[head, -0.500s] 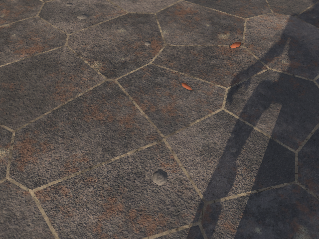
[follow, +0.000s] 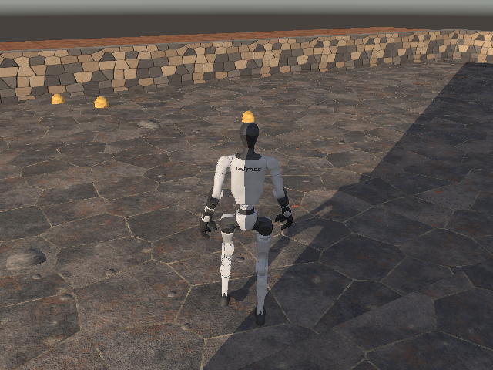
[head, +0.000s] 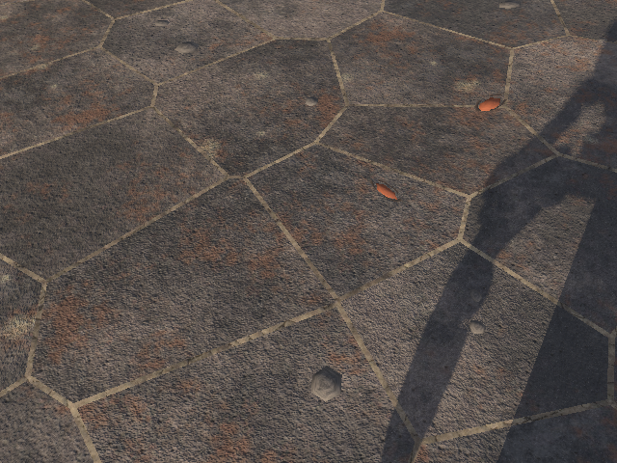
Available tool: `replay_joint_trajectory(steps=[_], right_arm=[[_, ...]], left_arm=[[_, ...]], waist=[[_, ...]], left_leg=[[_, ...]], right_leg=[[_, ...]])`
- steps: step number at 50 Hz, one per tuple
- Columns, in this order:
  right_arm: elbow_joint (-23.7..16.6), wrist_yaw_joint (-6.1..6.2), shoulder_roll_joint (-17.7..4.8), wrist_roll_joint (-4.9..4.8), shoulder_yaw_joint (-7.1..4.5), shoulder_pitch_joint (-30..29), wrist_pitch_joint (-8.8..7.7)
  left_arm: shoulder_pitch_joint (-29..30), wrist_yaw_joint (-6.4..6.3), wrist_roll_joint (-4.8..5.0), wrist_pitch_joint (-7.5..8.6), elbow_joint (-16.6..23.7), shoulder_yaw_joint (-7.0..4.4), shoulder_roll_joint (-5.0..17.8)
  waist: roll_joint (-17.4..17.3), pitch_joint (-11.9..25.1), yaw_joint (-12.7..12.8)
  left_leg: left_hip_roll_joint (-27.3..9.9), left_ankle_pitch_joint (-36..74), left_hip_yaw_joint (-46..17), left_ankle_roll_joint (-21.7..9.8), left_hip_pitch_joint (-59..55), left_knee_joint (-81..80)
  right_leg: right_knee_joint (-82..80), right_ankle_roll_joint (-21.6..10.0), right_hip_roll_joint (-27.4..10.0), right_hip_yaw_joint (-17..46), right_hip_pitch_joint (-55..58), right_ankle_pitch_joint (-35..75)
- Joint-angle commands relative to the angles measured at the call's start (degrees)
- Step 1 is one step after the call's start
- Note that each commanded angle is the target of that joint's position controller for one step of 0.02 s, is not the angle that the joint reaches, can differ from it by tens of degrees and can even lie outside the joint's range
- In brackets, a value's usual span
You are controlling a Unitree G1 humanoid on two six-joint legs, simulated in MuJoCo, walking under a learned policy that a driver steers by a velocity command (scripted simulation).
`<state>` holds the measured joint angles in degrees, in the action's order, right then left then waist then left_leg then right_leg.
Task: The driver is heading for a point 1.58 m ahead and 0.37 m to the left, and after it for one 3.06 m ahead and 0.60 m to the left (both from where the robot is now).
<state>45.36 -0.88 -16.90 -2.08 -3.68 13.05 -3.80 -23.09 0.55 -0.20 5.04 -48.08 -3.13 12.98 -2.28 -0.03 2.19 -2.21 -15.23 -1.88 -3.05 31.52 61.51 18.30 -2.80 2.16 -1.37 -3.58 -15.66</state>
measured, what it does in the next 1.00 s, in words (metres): walks ahead, turning left: left foot, then right foot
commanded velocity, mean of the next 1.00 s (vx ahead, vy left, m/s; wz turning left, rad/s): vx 0.09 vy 0.00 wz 0.39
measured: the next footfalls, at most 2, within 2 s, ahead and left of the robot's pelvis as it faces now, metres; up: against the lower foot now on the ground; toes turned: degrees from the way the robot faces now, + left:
left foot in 0.24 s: +0.28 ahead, +0.13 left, +0.00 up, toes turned +7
right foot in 0.72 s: +0.31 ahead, -0.08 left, +0.00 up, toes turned +26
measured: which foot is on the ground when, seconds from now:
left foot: up 0.00-0.22, down 0.24-0.72, up 0.74-1.00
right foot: down 0.00-0.24, up 0.26-0.70, down 0.72-1.00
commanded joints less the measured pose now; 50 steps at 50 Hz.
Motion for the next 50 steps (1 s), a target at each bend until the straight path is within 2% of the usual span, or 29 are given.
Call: replay_joint_trajectory(steps=[1, 4, 7, 9, 11, 12, 13, 14, 15, 16, 17, 19, 22, 24, 26, 29, 32, 35, 36, 37, 38, 39, 40, 41, 42, 44, 46, 48, 50], right_arm=[[-5.2, -0.77, -1.0, 0.52, 0.02, -5.7, -0.29], [-8.5, -1.17, 1.0, 1.38, 1.11, -11.5, -0.29], [-10.7, -2.22, -1.2, 1.13, 0.51, -12.3, 0.11], [-10.7, -2.79, -3.8, 1.49, -0.62, -8.2, 0.24], [-8.0, -2.56, -7.6, 1.69, -2.72, 3.3, 0.26], [-7.4, -1.38, -10.5, 1.82, -3.69, 8.3, 0.51], [-9.1, -0.18, -14.8, 2.48, -3.53, 6.1, 1.02], [-11.4, -0.3, -13.2, 3.36, -3.11, 6.0, 0.98], [-12.5, -0.44, -10.3, 2.78, -2.78, 1.6, 1.23], [-12.4, -0.15, -7.8, 1.61, -2.07, -1.7, 1.62], [-12.8, 0.15, -6.7, 1.28, -1.54, -4.0, 1.97], [-13.4, 0.39, -7.2, 2.44, -1.7, -6.0, 2.36], [-13.0, 1.0, -8.0, 2.55, -2.19, -5.2, 2.51], [-13.1, 1.74, -9.0, 2.11, -2.57, -4.6, 3.26], [-13.5, 2.42, -9.0, 1.69, -2.6, -5.0, 4.19], [-13.7, 2.99, -9.2, 1.71, -2.75, -4.4, 5.28], [-13.7, 2.93, -8.4, 1.91, -2.54, -3.1, 5.97], [-13.1, 2.91, -6.8, 1.29, -1.7, -2.4, 6.61], [-12.6, 2.92, -5.1, 1.36, -1.11, 0.0, 6.52], [-13.8, 2.65, -3.7, 1.5, -0.93, 1.4, 5.98], [-14.1, 2.69, -7.7, 2.2, -2.04, -1.7, 5.02], [-13.4, 2.57, -10.2, 2.05, -3.13, -1.9, 4.77], [-11.7, 2.67, -9.3, 1.77, -3.21, -0.3, 5.24], [-10.7, 2.96, -7.9, 1.92, -2.91, 0.8, 5.9], [-10.0, 3.04, -5.9, 1.91, -2.36, 1.4, 6.43], [-10.1, 2.97, -3.0, 1.53, -1.26, 0.4, 6.75], [-10.7, 2.68, -0.9, 1.59, -0.2, -2.1, 6.56], [-11.1, 2.29, -1.0, 1.26, -0.03, -4.1, 6.26], [-9.6, 2.11, -2.1, 1.01, -0.46, -1.9, 6.0]], left_arm=[[0.4, -0.77, -0.37, 0.25, 2.4, -1.21, 6.9], [3.0, -2.02, -0.35, -0.33, 2.6, -1.28, 9.3], [2.3, -2.75, 0.59, -0.81, 1.7, -1.66, 11.2], [4.8, -3.28, 1.22, -1.26, 2.4, -2.14, 12.1], [7.0, -3.76, 1.1, -2.21, 3.8, -2.41, 12.5], [6.0, -3.64, 0.31, -2.06, 5.0, -1.96, 11.5], [-1.6, -2.4, -2.89, -1.48, 6.1, 0.22, 3.8], [-4.7, -1.16, -0.73, -0.76, 5.8, 0.35, 7.4], [2.1, -0.91, 1.2, -0.99, 6.8, -0.74, 11.3], [6.5, -1.43, 1.07, -1.52, 8.4, -0.68, 11.0], [8.0, -2.26, 0.27, -2.37, 8.3, -0.74, 10.7], [7.3, -2.9, -0.45, -3.8, 9.4, -1.04, 10.8], [6.8, -3.6, -1.11, -4.33, 9.6, -0.43, 8.3], [8.5, -3.92, -1.04, -4.7, 10.2, -0.32, 8.0], [10.8, -3.92, -0.68, -4.96, 10.9, -0.31, 8.0], [13.4, -3.55, -0.35, -4.41, 11.8, -0.33, 8.0], [13.1, -2.9, 0.25, -3.4, 11.6, -0.48, 8.4], [10.3, -1.9, 0.37, -2.69, 10.7, -0.85, 8.1], [9.8, -1.88, -0.61, -2.64, 10.9, -1.44, 10.5], [12.1, -1.98, -2.26, -3.1, 11.2, -2.64, 16.1], [11.5, -1.85, -3.35, -3.06, 11.7, -2.31, 13.1], [12.3, -1.97, -2.55, -2.87, 12.3, -1.94, 12.0], [13.9, -2.1, -1.46, -2.86, 12.5, -1.67, 10.9], [14.9, -2.18, -0.35, -2.91, 12.4, -1.32, 9.8], [15.1, -2.21, 0.08, -3.02, 12.2, -0.75, 8.6], [15.5, -2.06, -0.22, -3.58, 11.7, -0.14, 7.1], [15.0, -2.07, -0.25, -4.13, 11.3, -0.24, 7.3], [11.8, -2.14, -0.11, -4.71, 10.2, -0.84, 9.4], [11.6, -2.14, 0.56, -5.04, 9.7, -0.87, 10.0]], waist=[[6.3, -4.4, 0.7], [7.0, -4.7, 1.2], [8.5, -2.9, 0.7], [8.9, -0.4, -2.3], [6.6, 5.7, -7.9], [0.4, 9.5, -10.1], [-15.1, 15.6, -2.5], [-11.3, 28.7, -4.6], [-3.6, 20.8, -6.0], [1.1, 12.5, -4.6], [4.0, 8.2, -3.1], [0.7, 5.0, -0.4], [-1.4, 6.2, -0.1], [-1.6, 7.8, -0.8], [-2.9, 7.4, -1.6], [-5.0, 6.6, -2.8], [-6.4, 7.6, -3.8], [-6.4, 7.2, -1.7], [-2.3, 7.1, -2.3], [14.0, 4.2, -5.8], [17.4, 4.2, -2.2], [12.9, 4.3, -2.2], [9.5, 4.0, -3.2], [8.7, 3.6, -3.5], [8.6, 3.4, -3.5], [10.2, 3.1, -3.6], [12.8, 4.0, -2.2], [14.8, 4.1, -0.1], [14.0, 3.7, -1.2]], left_leg=[[-1.2, 6.1, -1.3, 1.5, 13.8, -5.3], [0.4, 16.5, 3.8, 3.0, 3.1, -20.8], [1.7, 18.9, 4.6, 2.1, -2.1, -26.0], [3.4, 15.1, 5.0, -0.1, -5.5, -26.8], [6.6, 15.8, 5.6, -3.1, -18.4, -30.8], [1.9, 29.1, -1.9, -5.8, -30.5, -33.5], [-13.4, 56.4, -23.1, -14.9, -46.1, -27.7], [-20.4, 37.6, -40.8, -23.3, -49.0, -36.7], [-16.4, 23.8, -35.0, -20.2, -42.3, -40.2], [-13.1, 14.4, -29.1, -16.4, -33.5, -42.1], [-10.7, 10.7, -25.8, -14.1, -25.0, -43.9], [-7.0, 10.2, -21.8, -12.8, -13.4, -46.1], [-4.8, 18.1, -18.0, -12.7, -9.8, -44.8], [-4.5, 12.9, -19.3, -12.1, -10.8, -44.2], [-3.4, 2.3, -20.9, -10.7, -10.5, -44.6], [-3.0, -2.7, -23.5, -9.6, -10.9, -44.4], [-3.9, 0.3, -25.4, -9.0, -14.6, -42.2], [-2.1, 3.7, -25.2, -6.4, -14.5, -38.0], [0.8, -1.9, -22.4, -3.5, -10.6, -33.7], [9.5, -11.3, -10.9, 0.3, -1.8, -24.6], [10.5, -19.2, -8.0, 3.2, 0.5, -11.9], [9.6, -18.1, -9.1, 4.5, 1.1, -2.6], [9.2, -15.7, -9.1, 5.6, 1.1, 1.4], [8.8, -13.4, -9.0, 6.7, 1.7, 4.0], [8.6, -11.9, -9.0, 7.5, 1.1, 5.2], [7.4, -9.9, -5.7, 8.5, -2.3, -1.1], [4.6, -9.8, -1.8, 9.0, -7.2, -12.7], [4.0, -10.8, 0.1, 8.7, -11.0, -21.7], [4.2, -2.4, 1.5, 7.3, -16.1, -33.9]], right_leg=[[-8.2, -6.6, -13.8, 6.7, 6.0, 29.3], [-7.9, -4.8, -10.6, -1.9, -2.5, 35.3], [-4.2, -4.2, -12.9, -2.9, -1.2, 38.5], [2.7, -3.0, -14.0, -3.6, 1.3, 47.4], [18.9, -0.7, -11.9, -5.1, -0.3, 50.0], [34.6, 2.3, -7.8, -5.9, -9.4, 34.0], [57.0, 5.7, 1.9, -3.6, -27.9, -24.0], [67.7, 5.6, 3.2, 9.0, -31.4, -25.2], [67.2, 4.8, 0.4, 9.2, -35.2, -18.4], [62.9, 4.5, -1.7, 7.8, -37.0, -12.7], [59.0, 4.8, -3.5, 7.7, -35.2, -9.5], [52.7, 5.0, -4.3, 7.5, -28.4, -6.7], [43.6, 6.5, -3.2, 6.1, -25.7, -5.9], [39.7, 7.5, -2.8, 6.8, -26.1, -3.9], [35.7, 7.9, -2.5, 7.6, -26.4, -1.4], [30.0, 7.9, -1.7, 7.9, -25.0, -0.9], [23.6, 7.0, -1.4, 7.2, -21.7, -2.7], [7.1, 4.1, -1.4, 5.0, -11.7, 3.7], [3.3, 1.7, -7.6, 9.9, -6.1, 6.7], [0.7, -5.7, -17.7, 22.3, -4.8, 14.9], [-1.6, -12.6, -23.9, 30.1, -7.6, 20.0], [-0.5, -13.4, -23.4, 28.4, -7.7, 21.6], [0.9, -11.2, -20.1, 23.6, -7.5, 22.3], [2.0, -9.4, -17.9, 20.5, -6.4, 22.7], [2.5, -8.8, -16.5, 18.2, -6.4, 24.9], [2.5, -7.9, -13.2, 13.4, -6.8, 25.0], [3.2, -7.5, -11.6, 11.4, -5.5, 24.4], [3.8, -8.6, -12.7, 13.2, -4.0, 23.9], [5.1, -8.3, -13.0, 14.1, -4.5, 23.6]])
